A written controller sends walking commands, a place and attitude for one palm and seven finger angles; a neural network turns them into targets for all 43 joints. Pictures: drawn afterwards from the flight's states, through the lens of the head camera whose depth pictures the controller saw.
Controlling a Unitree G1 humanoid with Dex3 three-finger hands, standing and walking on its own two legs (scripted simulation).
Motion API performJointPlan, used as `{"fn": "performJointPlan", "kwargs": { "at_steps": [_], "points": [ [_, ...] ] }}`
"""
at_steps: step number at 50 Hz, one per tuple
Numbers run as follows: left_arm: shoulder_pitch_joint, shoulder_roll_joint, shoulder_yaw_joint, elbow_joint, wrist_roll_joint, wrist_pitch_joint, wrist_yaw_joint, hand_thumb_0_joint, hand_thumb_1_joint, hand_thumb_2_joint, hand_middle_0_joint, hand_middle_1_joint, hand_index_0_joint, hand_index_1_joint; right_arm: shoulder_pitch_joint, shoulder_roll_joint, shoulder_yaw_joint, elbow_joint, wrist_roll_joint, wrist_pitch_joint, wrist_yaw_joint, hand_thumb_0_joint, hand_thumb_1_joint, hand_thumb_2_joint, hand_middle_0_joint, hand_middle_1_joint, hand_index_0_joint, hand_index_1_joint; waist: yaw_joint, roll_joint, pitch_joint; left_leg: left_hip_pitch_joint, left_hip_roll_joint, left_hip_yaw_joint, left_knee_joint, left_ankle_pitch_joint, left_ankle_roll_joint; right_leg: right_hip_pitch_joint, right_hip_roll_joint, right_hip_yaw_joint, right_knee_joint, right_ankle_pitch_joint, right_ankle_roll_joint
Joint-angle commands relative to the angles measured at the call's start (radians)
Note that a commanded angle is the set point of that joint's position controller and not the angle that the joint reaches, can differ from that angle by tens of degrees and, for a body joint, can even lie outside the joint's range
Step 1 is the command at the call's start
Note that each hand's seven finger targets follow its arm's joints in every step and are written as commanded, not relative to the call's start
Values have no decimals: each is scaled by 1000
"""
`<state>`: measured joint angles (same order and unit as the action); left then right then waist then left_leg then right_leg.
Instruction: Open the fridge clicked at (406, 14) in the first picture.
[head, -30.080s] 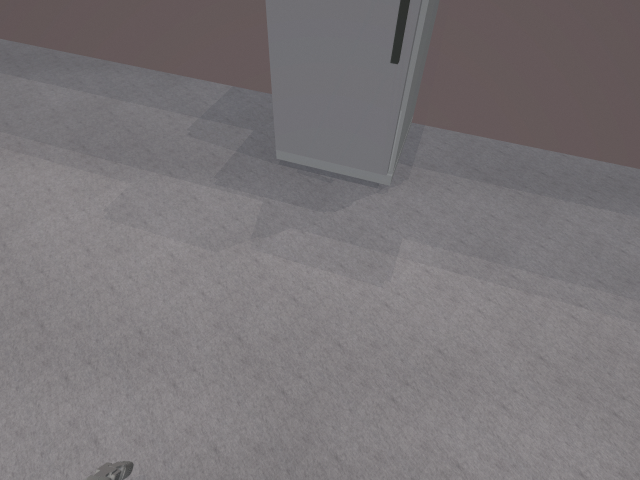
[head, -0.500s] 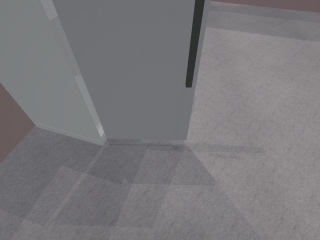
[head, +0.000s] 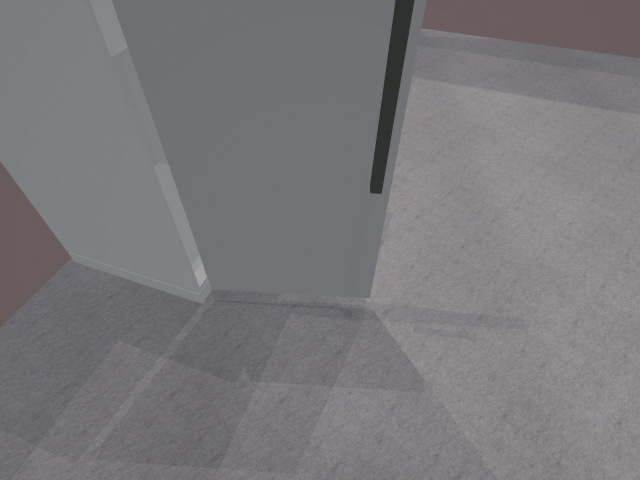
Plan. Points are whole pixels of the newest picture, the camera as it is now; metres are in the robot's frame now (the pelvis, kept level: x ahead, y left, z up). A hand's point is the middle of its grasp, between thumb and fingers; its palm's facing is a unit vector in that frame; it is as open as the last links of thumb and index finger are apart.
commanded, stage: let the arm hang, fingers relaxed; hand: right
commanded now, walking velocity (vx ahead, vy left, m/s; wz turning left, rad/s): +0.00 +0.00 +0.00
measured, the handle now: (389, 87) +0.80 -0.09 +0.11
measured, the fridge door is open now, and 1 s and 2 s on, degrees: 74 74 74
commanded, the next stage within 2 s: look to check the result in 0.08 s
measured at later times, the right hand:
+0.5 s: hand out of the picture +0.10 -0.25 -0.16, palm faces -0.01 +0.94 -0.34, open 7.4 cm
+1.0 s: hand out of the picture +0.13 -0.22 -0.15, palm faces -0.01 +0.95 -0.33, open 7.4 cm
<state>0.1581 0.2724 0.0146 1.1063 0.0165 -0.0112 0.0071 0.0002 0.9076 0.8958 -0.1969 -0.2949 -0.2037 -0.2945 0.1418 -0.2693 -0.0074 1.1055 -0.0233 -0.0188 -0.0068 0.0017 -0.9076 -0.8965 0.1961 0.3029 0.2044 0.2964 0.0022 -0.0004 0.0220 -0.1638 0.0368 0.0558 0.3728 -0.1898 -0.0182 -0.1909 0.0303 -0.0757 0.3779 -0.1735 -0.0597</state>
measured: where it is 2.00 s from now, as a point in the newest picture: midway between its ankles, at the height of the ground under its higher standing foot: outside the picture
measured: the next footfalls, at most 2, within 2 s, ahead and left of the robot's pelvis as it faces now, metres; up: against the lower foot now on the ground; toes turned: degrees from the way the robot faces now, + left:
none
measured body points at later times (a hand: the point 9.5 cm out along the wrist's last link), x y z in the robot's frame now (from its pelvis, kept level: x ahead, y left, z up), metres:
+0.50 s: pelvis +0.03 +0.00 +0.00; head +0.05 +0.00 +0.45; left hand +0.13 +0.30 -0.13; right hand +0.10 -0.30 -0.13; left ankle +0.01 +0.13 -0.74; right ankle +0.02 -0.08 -0.74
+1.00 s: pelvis +0.05 +0.02 +0.00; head +0.06 +0.02 +0.45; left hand +0.13 +0.31 -0.13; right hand +0.13 -0.27 -0.13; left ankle +0.01 +0.13 -0.74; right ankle +0.02 -0.08 -0.74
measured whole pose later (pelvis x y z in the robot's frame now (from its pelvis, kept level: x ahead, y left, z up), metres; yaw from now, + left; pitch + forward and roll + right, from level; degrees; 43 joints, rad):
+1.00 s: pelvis +0.05 +0.02 +0.00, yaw -1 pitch -1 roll +0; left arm 0.10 0.32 0.00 1.12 0.01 -0.01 0.01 0.00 0.91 0.90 -0.20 -0.30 -0.21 -0.29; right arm 0.10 -0.32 0.00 1.12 -0.01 -0.02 -0.01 0.00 -0.91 -0.90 0.20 0.30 0.21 0.30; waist 0.00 0.00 0.03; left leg -0.05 0.02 0.08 0.28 -0.22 0.00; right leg -0.08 0.02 -0.05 0.29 -0.20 -0.02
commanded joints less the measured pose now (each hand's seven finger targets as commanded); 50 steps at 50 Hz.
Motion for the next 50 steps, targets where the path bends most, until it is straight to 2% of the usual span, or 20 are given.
{"fn": "performJointPlan", "kwargs": {
  "at_steps": [1,5,11,15,16,17,29,35,36,40,41,50],
  "points": [
    [-36,200,31,-53,1,-16,9,0,900,900,-200,-300,-200,-300,-9,-199,-33,-37,3,-13,-5,0,-900,-900,200,300,200,300,-4,-2,-18,18,91,-89,-83,15,50,0,-159,173,-115,33,14],
    [-64,222,30,-50,2,-19,9,0,900,900,-200,-300,-200,-300,-37,-216,-32,-33,5,-15,-2,0,-900,-900,200,300,200,300,0,-18,-43,38,99,-87,-91,49,49,36,-160,173,-117,94,17],
    [-87,247,27,-52,-3,-21,9,0,900,900,-200,-300,-200,-300,-53,-241,-31,-33,7,-19,-2,0,-900,-900,200,300,200,300,2,-6,-78,68,108,-81,-102,116,48,85,-166,166,-104,197,21],
    [-102,258,26,-47,-3,-19,9,0,900,900,-200,-300,-200,-300,-65,-249,-27,-26,9,-16,-2,0,-900,-900,200,300,200,300,3,-4,-63,66,111,-79,-112,106,46,95,-167,171,-117,193,23],
    [-99,262,26,-49,-4,-19,8,0,900,900,-200,-300,-200,-300,-62,-255,-28,-28,8,-18,-2,0,-900,-900,200,300,200,300,2,12,-66,68,111,-79,-113,127,47,99,-168,167,-110,210,23],
    [-100,262,26,-47,-4,-19,8,0,900,900,-200,-300,-200,-300,-67,-256,-26,-27,9,-17,-2,0,-900,-900,200,300,200,300,5,-3,-68,74,115,-80,-113,125,46,99,-167,167,-114,206,24],
    [-105,267,24,-44,-5,-20,13,0,900,900,-200,-300,-200,-300,-66,-259,-26,-27,11,-19,-8,0,-900,-900,200,300,200,300,5,7,-93,105,119,-70,-101,235,50,140,-170,156,-99,317,27],
    [-101,262,23,-44,-5,-20,14,0,900,900,-200,-300,-200,-300,-65,-257,-28,-30,11,-18,-10,0,-900,-900,200,300,200,300,3,0,-89,120,119,-73,-101,252,51,138,-168,155,-98,326,29],
    [-97,260,23,-45,-6,-19,15,0,900,900,-200,-300,-200,-300,-60,-258,-30,-33,10,-20,-11,0,-900,-900,200,300,200,300,2,20,-98,124,119,-69,-102,264,52,142,-170,153,-93,328,28],
    [-92,256,23,-44,-4,-19,17,0,900,900,-200,-300,-200,-300,-62,-251,-30,-33,11,-19,-11,0,-900,-900,200,300,200,300,3,-6,-96,132,120,-71,-98,277,55,145,-168,150,-94,339,32],
    [-94,254,22,-46,-6,-19,16,0,900,900,-200,-300,-200,-300,-58,-253,-31,-35,10,-20,-12,0,-900,-900,200,300,200,300,1,6,-96,130,120,-71,-103,282,54,147,-167,150,-90,335,29],
    [-85,245,21,-41,-4,-17,18,0,900,900,-200,-300,-200,-300,-63,-247,-31,-35,12,-18,-11,0,-900,-900,200,300,200,300,2,7,-64,128,118,-78,-112,277,56,131,-168,143,-101,297,33]
  ]
}}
